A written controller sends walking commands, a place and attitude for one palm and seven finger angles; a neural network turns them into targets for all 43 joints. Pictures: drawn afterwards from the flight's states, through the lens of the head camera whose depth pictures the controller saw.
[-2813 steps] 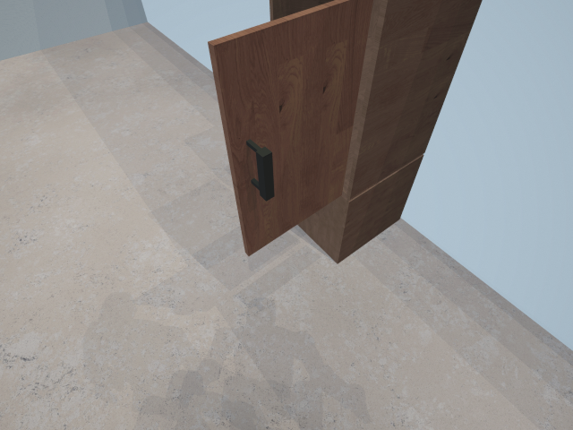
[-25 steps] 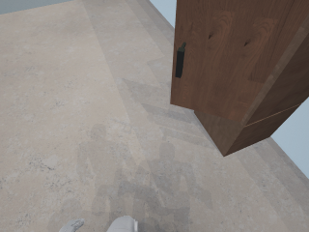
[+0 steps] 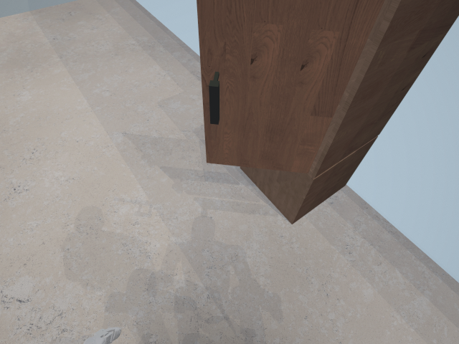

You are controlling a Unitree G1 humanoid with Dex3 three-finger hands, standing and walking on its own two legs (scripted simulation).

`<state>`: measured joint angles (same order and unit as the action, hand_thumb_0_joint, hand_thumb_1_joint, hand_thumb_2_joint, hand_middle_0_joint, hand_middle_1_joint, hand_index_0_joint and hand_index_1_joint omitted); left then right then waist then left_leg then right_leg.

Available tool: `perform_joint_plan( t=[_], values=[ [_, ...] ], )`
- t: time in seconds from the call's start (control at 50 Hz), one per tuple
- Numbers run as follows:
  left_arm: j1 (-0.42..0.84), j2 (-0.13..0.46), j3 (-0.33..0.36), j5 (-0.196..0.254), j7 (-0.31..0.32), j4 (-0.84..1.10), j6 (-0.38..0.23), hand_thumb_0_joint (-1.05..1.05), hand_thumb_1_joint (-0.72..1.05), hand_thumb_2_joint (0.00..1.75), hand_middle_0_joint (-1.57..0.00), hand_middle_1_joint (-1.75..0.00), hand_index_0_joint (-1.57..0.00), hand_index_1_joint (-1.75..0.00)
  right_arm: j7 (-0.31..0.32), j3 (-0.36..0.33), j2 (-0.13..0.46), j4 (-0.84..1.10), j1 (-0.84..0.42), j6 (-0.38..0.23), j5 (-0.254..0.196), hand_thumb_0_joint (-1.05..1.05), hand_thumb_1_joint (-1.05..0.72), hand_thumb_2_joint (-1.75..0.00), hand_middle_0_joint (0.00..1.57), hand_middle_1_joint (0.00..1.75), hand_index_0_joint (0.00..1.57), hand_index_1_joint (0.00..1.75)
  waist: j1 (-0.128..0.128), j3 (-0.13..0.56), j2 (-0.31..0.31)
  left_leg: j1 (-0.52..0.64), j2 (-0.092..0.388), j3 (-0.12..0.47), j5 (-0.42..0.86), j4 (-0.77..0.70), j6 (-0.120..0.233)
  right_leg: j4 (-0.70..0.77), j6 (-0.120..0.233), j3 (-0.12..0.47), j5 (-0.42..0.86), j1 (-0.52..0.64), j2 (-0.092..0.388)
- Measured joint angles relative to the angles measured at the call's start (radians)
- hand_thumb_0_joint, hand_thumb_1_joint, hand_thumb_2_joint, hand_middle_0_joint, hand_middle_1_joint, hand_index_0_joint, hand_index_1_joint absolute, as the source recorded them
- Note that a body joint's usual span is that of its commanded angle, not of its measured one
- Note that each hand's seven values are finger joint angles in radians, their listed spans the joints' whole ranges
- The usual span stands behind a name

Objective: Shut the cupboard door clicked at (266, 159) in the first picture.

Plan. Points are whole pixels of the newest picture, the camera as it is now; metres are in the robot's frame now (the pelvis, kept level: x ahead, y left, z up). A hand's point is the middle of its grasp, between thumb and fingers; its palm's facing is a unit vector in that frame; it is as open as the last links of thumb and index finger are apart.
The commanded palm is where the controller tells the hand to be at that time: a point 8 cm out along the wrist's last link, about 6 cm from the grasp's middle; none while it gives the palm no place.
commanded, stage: take the last steps up to it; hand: left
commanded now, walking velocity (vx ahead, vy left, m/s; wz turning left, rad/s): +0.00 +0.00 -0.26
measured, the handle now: (215, 98) +0.70 +0.07 -0.02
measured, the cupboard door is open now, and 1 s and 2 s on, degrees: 48 48 48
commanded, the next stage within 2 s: come to a stop and stand still in 0.70 s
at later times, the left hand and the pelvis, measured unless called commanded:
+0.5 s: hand out of the picture +0.13 +0.18 -0.18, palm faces -0.09 -0.99 -0.13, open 7.4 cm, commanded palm none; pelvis +0.08 +0.00 +0.00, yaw -6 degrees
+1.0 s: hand (194, 265) +0.29 +0.09 -0.17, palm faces -0.09 -0.97 -0.22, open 7.2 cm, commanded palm none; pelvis +0.20 -0.08 +0.00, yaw -6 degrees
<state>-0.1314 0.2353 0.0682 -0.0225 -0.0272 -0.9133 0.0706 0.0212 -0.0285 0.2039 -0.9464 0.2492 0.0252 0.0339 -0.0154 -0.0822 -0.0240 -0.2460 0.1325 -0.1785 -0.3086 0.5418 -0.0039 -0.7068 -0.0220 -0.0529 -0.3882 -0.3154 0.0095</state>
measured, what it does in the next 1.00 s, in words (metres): walks ahead: right foot, then left foot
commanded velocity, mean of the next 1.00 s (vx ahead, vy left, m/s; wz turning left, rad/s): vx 0.11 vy -0.01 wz -0.07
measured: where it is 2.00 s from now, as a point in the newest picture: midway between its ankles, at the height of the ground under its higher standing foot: outside the picture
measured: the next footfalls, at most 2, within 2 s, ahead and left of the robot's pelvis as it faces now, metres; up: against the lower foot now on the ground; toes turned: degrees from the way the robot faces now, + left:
right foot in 0.04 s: +0.02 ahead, -0.14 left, +0.00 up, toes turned -4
left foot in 0.34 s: +0.11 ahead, +0.10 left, +0.00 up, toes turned +4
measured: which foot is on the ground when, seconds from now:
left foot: down 0.00-0.04, up 0.06-0.32, down 0.34-0.78, up 0.80-1.00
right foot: up 0.00-0.02, down 0.04-0.34, up 0.36-0.76, down 0.78-1.00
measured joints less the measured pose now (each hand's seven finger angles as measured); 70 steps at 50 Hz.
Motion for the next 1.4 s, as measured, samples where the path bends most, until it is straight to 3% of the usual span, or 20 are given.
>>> perform_joint_plan(
  t=[0.04, 0.06, 0.12, 0.2, 0.26, 0.34, 0.4, 0.44, 0.5, 0.64, 0.76, 0.8, 0.88, 1.04, 1.14, 1.18, 1.22, 1.28, 1.34, 1.4],
  values=[
    [-0.008, 0.001, -0.006, -0.002, 0.001, 0.003, -0.013, 0.01, 0.91, 0.90, -0.20, -0.30, -0.20, -0.30, -0.003, -0.008, 0.005, -0.012, 0.019, 0.006, -0.007, 0.01, -0.91, -0.90, 0.20, 0.30, 0.21, 0.30, -0.002, 0.014, 0.008, -0.014, -0.002, -0.019, -0.033, 0.052, -0.013, 0.154, 0.018, 0.001, 0.110, 0.069, 0.007],
    [-0.010, -0.005, -0.008, -0.005, 0.007, -0.002, -0.024, 0.01, 0.91, 0.90, -0.20, -0.30, -0.20, -0.30, -0.005, -0.013, 0.013, -0.020, 0.022, 0.011, -0.011, 0.01, -0.91, -0.90, 0.20, 0.30, 0.21, 0.30, -0.001, 0.019, 0.001, -0.034, -0.001, -0.014, -0.074, 0.099, -0.023, 0.167, 0.024, 0.007, 0.071, 0.075, 0.005],
    [-0.019, -0.038, -0.022, -0.005, 0.016, -0.020, -0.042, 0.01, 0.91, 0.90, -0.20, -0.30, -0.20, -0.30, 0.003, -0.023, 0.037, -0.044, 0.011, 0.037, -0.014, 0.01, -0.91, -0.90, 0.20, 0.30, 0.21, 0.30, -0.010, 0.019, -0.037, -0.124, -0.036, 0.085, -0.221, 0.335, -0.036, 0.152, 0.029, 0.008, 0.046, 0.078, -0.011],
    [-0.057, -0.054, -0.026, -0.006, 0.023, -0.044, -0.050, 0.01, 0.91, 0.90, -0.20, -0.30, -0.20, -0.30, -0.009, -0.022, 0.033, -0.054, 0.015, 0.028, -0.008, 0.01, -0.91, -0.90, 0.20, 0.30, 0.20, 0.30, -0.009, 0.036, -0.020, -0.198, -0.060, 0.104, -0.167, 0.477, -0.047, 0.219, 0.031, 0.016, 0.074, 0.128, -0.010],
    [-0.088, -0.053, -0.024, -0.009, 0.019, -0.068, -0.056, 0.01, 0.90, 0.90, -0.20, -0.30, -0.20, -0.30, -0.021, -0.018, 0.017, -0.046, 0.020, 0.014, -0.005, 0.01, -0.91, -0.90, 0.20, 0.30, 0.20, 0.30, -0.004, 0.054, 0.006, -0.182, -0.058, 0.094, -0.133, 0.356, -0.045, 0.248, 0.031, 0.021, 0.073, 0.156, -0.009],
    [-0.129, -0.045, -0.016, -0.003, 0.011, -0.100, -0.054, 0.01, 0.90, 0.90, -0.20, -0.30, -0.20, -0.30, -0.022, -0.006, 0.000, -0.031, 0.035, -0.028, -0.001, 0.01, -0.91, -0.90, 0.20, 0.30, 0.20, 0.30, 0.003, 0.070, 0.034, -0.079, -0.065, 0.083, -0.013, 0.065, -0.027, 0.186, 0.023, 0.032, 0.014, 0.160, -0.012],
    [-0.145, -0.035, -0.008, -0.004, 0.006, -0.129, -0.030, 0.01, 0.91, 0.90, -0.20, -0.30, -0.20, -0.30, -0.010, 0.003, -0.020, -0.031, 0.044, -0.057, 0.012, 0.01, -0.91, -0.90, 0.20, 0.30, 0.20, 0.30, -0.002, 0.075, 0.062, -0.063, -0.066, 0.049, -0.017, 0.091, 0.029, -0.113, 0.050, 0.055, -0.094, 0.045, -0.017],
    [-0.138, -0.030, -0.003, -0.010, -0.002, -0.141, -0.021, 0.01, 0.91, 0.90, -0.20, -0.30, -0.20, -0.30, -0.002, 0.009, -0.032, -0.031, 0.066, -0.062, 0.012, 0.01, -0.91, -0.90, 0.20, 0.30, 0.20, 0.30, -0.009, 0.075, 0.065, -0.024, -0.063, 0.036, -0.017, 0.046, 0.036, -0.297, 0.053, 0.047, -0.054, -0.047, -0.017],
    [-0.115, -0.027, 0.001, -0.012, -0.010, -0.132, -0.029, 0.01, 0.91, 0.90, -0.20, -0.30, -0.20, -0.30, 0.006, 0.018, -0.048, -0.054, 0.104, -0.068, 0.008, 0.01, -0.91, -0.90, 0.20, 0.30, 0.20, 0.30, -0.007, 0.065, 0.063, 0.047, -0.064, 0.025, 0.023, -0.064, 0.027, -0.379, 0.041, 0.037, 0.044, -0.141, 0.003],
    [-0.050, -0.035, -0.007, -0.008, -0.005, -0.106, -0.042, 0.01, 0.91, 0.90, -0.20, -0.30, -0.20, -0.30, 0.001, 0.016, -0.075, -0.117, 0.169, -0.061, 0.005, 0.01, -0.91, -0.90, 0.20, 0.30, 0.21, 0.30, -0.015, 0.033, 0.045, 0.161, -0.056, 0.005, 0.035, -0.189, 0.003, -0.151, 0.022, 0.012, 0.154, -0.192, 0.051],
    [-0.004, -0.048, -0.014, -0.007, -0.005, -0.097, -0.057, 0.01, 0.91, 0.90, -0.20, -0.30, -0.20, -0.30, -0.004, 0.003, -0.083, -0.155, 0.201, -0.039, 0.003, 0.01, -0.91, -0.90, 0.20, 0.30, 0.21, 0.30, -0.044, 0.011, 0.028, 0.188, -0.027, 0.004, -0.075, -0.090, -0.048, 0.120, 0.039, -0.032, 0.183, -0.068, 0.030],
    [0.004, -0.060, -0.015, -0.007, 0.002, -0.098, -0.087, 0.01, 0.91, 0.90, -0.20, -0.30, -0.20, -0.30, -0.010, 0.000, -0.077, -0.172, 0.197, -0.029, -0.008, 0.01, -0.91, -0.90, 0.20, 0.30, 0.21, 0.30, -0.036, 0.005, 0.010, 0.136, -0.010, 0.034, -0.161, 0.073, -0.036, 0.128, 0.062, -0.038, 0.169, -0.041, 0.013],
    [-0.007, -0.095, -0.024, 0.003, 0.031, -0.111, -0.109, 0.00, 0.91, 0.90, -0.20, -0.30, -0.20, -0.30, -0.002, -0.008, -0.057, -0.172, 0.119, -0.008, -0.018, 0.01, -0.91, -0.90, 0.20, 0.30, 0.20, 0.30, -0.024, -0.006, -0.012, -0.050, -0.053, 0.124, -0.211, 0.450, -0.013, 0.163, 0.065, -0.062, 0.136, 0.019, -0.006],
    [-0.032, -0.082, -0.031, -0.004, 0.058, -0.125, -0.081, -0.01, 0.93, 0.89, -0.20, -0.30, -0.20, -0.30, 0.004, -0.010, -0.027, -0.082, -0.058, 0.010, -0.024, 0.01, -0.92, -0.90, 0.19, 0.30, 0.20, 0.30, 0.014, 0.010, -0.004, -0.155, -0.104, 0.132, -0.122, 0.266, -0.038, 0.250, 0.070, -0.065, 0.145, 0.093, -0.015],
    [-0.047, -0.072, -0.022, -0.009, 0.060, -0.114, -0.056, 0.00, 0.92, 0.89, -0.20, -0.30, -0.20, -0.30, -0.004, -0.020, -0.011, -0.030, -0.143, 0.025, -0.022, 0.01, -0.92, -0.90, 0.19, 0.30, 0.20, 0.30, 0.035, -0.004, 0.016, -0.152, -0.124, 0.143, -0.095, 0.223, -0.036, 0.212, 0.054, -0.063, 0.114, 0.099, -0.002],
    [-0.055, -0.061, -0.018, -0.008, 0.060, -0.109, -0.048, 0.00, 0.91, 0.89, -0.20, -0.30, -0.20, -0.30, -0.007, -0.019, -0.008, -0.013, -0.155, 0.019, -0.021, 0.01, -0.92, -0.90, 0.19, 0.30, 0.20, 0.30, 0.038, -0.006, 0.030, -0.109, -0.122, 0.144, 0.004, 0.117, -0.030, 0.177, 0.041, -0.064, 0.092, 0.091, 0.007],
    [-0.062, -0.049, -0.017, -0.002, 0.062, -0.102, -0.037, 0.00, 0.91, 0.89, -0.20, -0.30, -0.20, -0.30, -0.008, -0.016, -0.006, -0.001, -0.153, 0.006, -0.015, 0.01, -0.91, -0.90, 0.19, 0.30, 0.20, 0.30, 0.042, -0.004, 0.041, -0.081, -0.121, 0.140, 0.082, 0.057, 0.017, 0.121, 0.027, -0.064, 0.059, 0.070, 0.016],
    [-0.062, -0.027, -0.016, 0.003, 0.068, -0.091, -0.017, 0.00, 0.91, 0.89, -0.20, -0.30, -0.20, -0.30, 0.003, 0.002, -0.017, 0.007, -0.154, 0.000, -0.008, 0.01, -0.91, -0.90, 0.20, 0.30, 0.20, 0.30, 0.054, -0.015, 0.064, -0.079, -0.131, 0.125, 0.044, 0.056, 0.058, -0.091, 0.018, 0.023, -0.126, 0.000, -0.005],
    [-0.063, -0.014, -0.011, 0.005, 0.062, -0.085, -0.011, 0.01, 0.91, 0.90, -0.20, -0.30, -0.20, -0.30, 0.015, 0.014, -0.027, 0.013, -0.145, -0.001, -0.005, 0.01, -0.91, -0.90, 0.20, 0.30, 0.20, 0.30, 0.050, -0.016, 0.056, -0.072, -0.124, 0.128, 0.074, 0.007, 0.062, -0.279, 0.005, 0.079, -0.127, -0.058, -0.034],
    [-0.072, -0.001, -0.007, 0.004, 0.053, -0.081, -0.011, 0.01, 0.91, 0.90, -0.20, -0.30, -0.20, -0.30, 0.017, 0.022, -0.039, 0.006, -0.133, -0.002, -0.008, 0.01, -0.91, -0.90, 0.20, 0.30, 0.20, 0.30, 0.047, -0.012, 0.052, -0.067, -0.114, 0.125, 0.107, -0.038, 0.061, -0.325, -0.007, 0.097, -0.096, -0.069, -0.028]
  ],
)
